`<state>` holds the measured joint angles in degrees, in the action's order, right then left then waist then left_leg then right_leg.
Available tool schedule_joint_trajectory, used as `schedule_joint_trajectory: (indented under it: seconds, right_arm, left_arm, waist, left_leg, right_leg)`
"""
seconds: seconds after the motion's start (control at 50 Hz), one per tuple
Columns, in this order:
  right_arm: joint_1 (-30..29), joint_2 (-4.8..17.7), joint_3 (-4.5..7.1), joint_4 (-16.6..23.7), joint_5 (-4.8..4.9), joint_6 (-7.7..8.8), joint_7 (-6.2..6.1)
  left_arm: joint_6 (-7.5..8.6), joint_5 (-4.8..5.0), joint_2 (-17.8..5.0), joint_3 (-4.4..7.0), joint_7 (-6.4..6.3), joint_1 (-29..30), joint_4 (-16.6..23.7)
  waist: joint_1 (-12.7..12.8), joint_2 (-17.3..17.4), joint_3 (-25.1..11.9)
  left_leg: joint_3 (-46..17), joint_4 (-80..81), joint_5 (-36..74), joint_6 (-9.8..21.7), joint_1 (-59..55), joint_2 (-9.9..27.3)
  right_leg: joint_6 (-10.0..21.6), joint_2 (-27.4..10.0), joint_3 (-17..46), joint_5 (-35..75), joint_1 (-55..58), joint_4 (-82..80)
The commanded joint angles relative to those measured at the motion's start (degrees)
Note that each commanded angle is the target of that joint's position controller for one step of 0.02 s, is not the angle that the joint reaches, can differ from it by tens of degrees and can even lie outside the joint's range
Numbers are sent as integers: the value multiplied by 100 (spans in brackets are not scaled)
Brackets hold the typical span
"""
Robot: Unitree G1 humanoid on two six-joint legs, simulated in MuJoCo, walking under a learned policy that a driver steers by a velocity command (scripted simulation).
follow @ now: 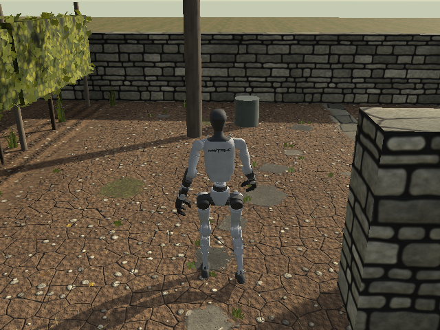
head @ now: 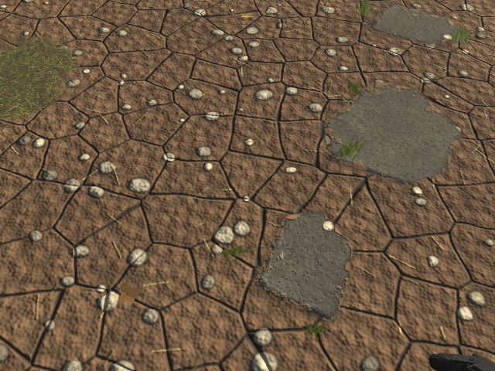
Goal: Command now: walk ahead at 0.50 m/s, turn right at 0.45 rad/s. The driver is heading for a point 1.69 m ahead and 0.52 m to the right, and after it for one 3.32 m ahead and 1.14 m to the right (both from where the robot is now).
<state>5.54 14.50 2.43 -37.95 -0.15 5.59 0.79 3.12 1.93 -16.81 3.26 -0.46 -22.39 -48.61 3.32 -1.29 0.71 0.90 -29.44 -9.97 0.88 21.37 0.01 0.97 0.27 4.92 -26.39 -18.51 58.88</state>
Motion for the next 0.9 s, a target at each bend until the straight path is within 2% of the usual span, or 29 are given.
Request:
schedule_joint_trajectory:
  seconds: [0.02, 0.04, 0.06, 0.12, 0.2, 0.26, 0.32, 0.36, 0.38, 0.4, 0.42, 0.44, 0.46, 0.48, 0.5, 0.52, 0.54, 0.56, 0.6, 0.66, 0.72, 0.76, 0.82, 0.88, 0.9]
  right_arm:
    - [794, 528, 203, -53, -20, 6, 8]
    - [656, 586, 219, -97, -59, 29, -2]
    - [592, 553, 237, -142, -47, 65, -4]
    - [620, 701, 312, -302, -46, 124, -47]
    - [718, 939, 385, -461, -27, 75, -106]
    - [950, 1104, 435, -599, 45, 11, -132]
    - [1114, 1252, 492, -729, 143, -92, -133]
    - [1084, 1434, 541, -737, 188, -170, -155]
    - [1045, 1499, 556, -728, 212, -221, -168]
    - [1007, 1420, 513, -704, 222, -251, -187]
    - [1165, 1120, 385, -599, 45, -218, -199]
    - [1676, 344, 120, -251, -133, -54, -111]
    - [958, 908, 211, -227, 112, 139, -41]
    - [496, 1116, 265, -79, 285, 230, -13]
    - [468, 1025, 236, -112, 194, 272, -58]
    - [506, 1042, 266, -182, 38, 261, -101]
    - [642, 1054, 291, -212, -15, 198, -101]
    - [703, 1026, 297, -201, -30, 136, -95]
    - [744, 869, 262, -259, -62, 30, -87]
    - [179, 640, 168, -128, -79, -5, -70]
    - [-393, 518, 97, -19, -14, 38, 5]
    - [-717, 558, 93, 73, 42, 71, 57]
    - [-1009, 661, 111, 214, 46, 127, 139]
    - [-788, 757, 148, 209, 45, 161, 184]
    - [-444, 856, 203, 131, 38, 171, 165]
  left_arm:
    - [36, -42, -606, 186, -21, 374, 545]
    - [-15, -25, -478, 178, 11, 306, 602]
    - [-64, -19, -380, 158, 33, 351, 629]
    - [-138, -51, -268, 143, 63, 669, 825]
    - [-107, -65, -149, 67, 201, 1242, 1050]
    - [-103, -73, -148, 34, 302, 1813, 1292]
    - [-127, -71, -265, 65, 376, 2128, 1524]
    - [-159, -92, -442, 159, 391, 1927, 1582]
    - [-179, -88, -614, 264, 378, 1427, 1489]
    - [-203, -69, -908, 445, 322, 495, 1239]
    - [-270, -41, -1432, 641, 194, -386, 1051]
    - [-187, -12, -1995, 657, 195, -43, 1166]
    - [-101, -48, -1429, 507, 234, -202, 1305]
    - [-15, -93, -1145, 412, 250, 8, 1241]
    - [20, -87, -1000, 359, 242, 340, 1268]
    - [18, -110, -823, 301, 223, 713, 1337]
    - [20, -195, -723, 256, 193, 909, 1437]
    - [32, -214, -741, 263, 174, 977, 1472]
    - [75, -183, -730, 252, 121, 930, 1392]
    - [97, -153, -774, 247, 34, 643, 1184]
    - [94, -126, -809, 241, 8, 387, 1007]
    - [99, -106, -852, 245, 14, 180, 866]
    - [49, -97, -855, 254, -1, -84, 679]
    - [-37, -105, -913, 284, -39, -103, 583]
    - [-60, -104, -943, 288, -45, -5, 595]
  waist:
    - [-556, 646, -156]
    - [-383, 935, -96]
    - [-354, 893, -31]
    - [-315, 557, 90]
    - [-475, 436, 191]
    - [-668, 364, 353]
    - [-683, 401, 428]
    - [-461, 576, 156]
    - [-147, 610, -168]
    - [355, 489, -653]
    - [640, -261, -1188]
    - [-149, -1554, -1792]
    - [377, -713, -2118]
    - [367, -482, -1234]
    - [102, -35, -812]
    - [-137, 36, -515]
    - [-333, -74, -435]
    - [-417, -169, -410]
    - [-463, -103, -347]
    - [-260, -125, -155]
    - [13, -247, -18]
    - [152, -264, 147]
    - [231, -262, 280]
    - [54, -419, 206]
    - [-157, -479, 0]
  left_leg:
    - [-1880, 1649, -333, 851, -2090, 1594]
    - [-1551, 1799, -1, 887, -1760, 1586]
    - [-1289, 1936, 321, 928, -1571, 1538]
    - [-656, 2121, 1071, 1028, -1528, 1568]
    - [175, 2193, 1378, 921, -1598, 1444]
    - [522, 2167, 1384, 822, -1850, 1529]
    - [738, 1854, 1875, 674, -2379, 1683]
    - [943, 1118, 3652, 547, -2589, 1676]
    - [1072, 313, 4494, 463, -2546, 1594]
    - [1248, -904, 4548, 279, -2060, 1374]
    - [1278, -2760, 2495, -10, -576, 1104]
    - [445, -4598, -2458, -320, 1827, -103]
    - [-615, -5038, -2373, -199, 2411, -3]
    - [-560, -4854, -1782, -54, 2775, 229]
    - [-565, -4365, -1287, -6, 2497, 475]
    - [-563, -3876, -1011, -49, 2081, 631]
    - [-613, -3695, -794, -79, 1691, 726]
    - [-594, -3503, -729, -157, 1488, 719]
    - [-443, -3049, -417, -323, 1385, 701]
    - [-350, -1889, 740, -446, 1450, 623]
    - [-257, -759, 1791, -394, 1090, 419]
    - [-273, -397, 1975, -319, 1088, 354]
    - [-324, -17, 1536, -120, 1485, 301]
    - [-218, 175, 798, 121, 1213, 177]
    - [-59, 262, 618, 242, 663, 16]
  right_leg:
    - [-10, -609, 168, 656, -2391, 856]
    - [-54, -738, 151, 865, -2151, 775]
    - [-97, -798, 110, 980, -2058, 711]
    - [-195, -824, 112, 1453, -2285, 281]
    - [-158, -761, -134, 2550, -2072, -1042]
    - [-28, -669, -405, 2755, -1958, -1737]
    - [196, -548, -613, 2282, -1937, -2112]
    - [426, -198, -947, 1685, -1338, -2189]
    - [577, 65, -1125, 1516, -626, -2277]
    - [789, 340, -1169, 1826, 734, -2600]
    - [1148, -394, 117, 1927, 2494, -2715]
    - [2271, -1758, 3535, 681, 4083, -3501]
    - [2208, -1932, 4178, 47, 4132, -4232]
    - [1919, -1780, 3360, 475, 3507, -4303]
    - [1723, -1531, 2708, 1065, 2673, -4267]
    - [1590, -1303, 2153, 1755, 1913, -4299]
    - [1572, -1171, 1895, 2187, 1419, -4434]
    - [1631, -1124, 1805, 2555, 1134, -4523]
    - [1624, -1012, 1299, 3175, 806, -4627]
    - [1390, -767, 761, 3448, 699, -4705]
    - [1156, -640, 550, 2796, 648, -4751]
    - [1154, -792, 697, 2467, 830, -4760]
    - [1142, -1108, 958, 2741, 1621, -4430]
    - [1002, -1284, 1085, 3670, 2109, -4038]
    - [920, -1180, 988, 4611, 2128, -3660]
